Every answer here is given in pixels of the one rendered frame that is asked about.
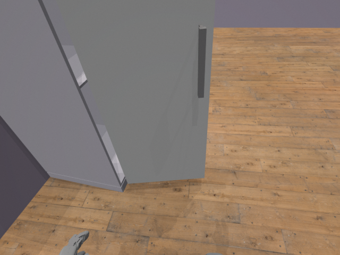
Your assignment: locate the handle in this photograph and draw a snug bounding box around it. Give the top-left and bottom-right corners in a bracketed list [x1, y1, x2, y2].
[198, 24, 207, 98]

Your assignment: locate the fridge door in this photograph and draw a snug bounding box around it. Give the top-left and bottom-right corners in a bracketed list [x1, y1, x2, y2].
[56, 0, 215, 184]

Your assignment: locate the robot left hand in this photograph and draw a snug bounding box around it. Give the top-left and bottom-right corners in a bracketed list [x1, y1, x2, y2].
[59, 231, 89, 255]

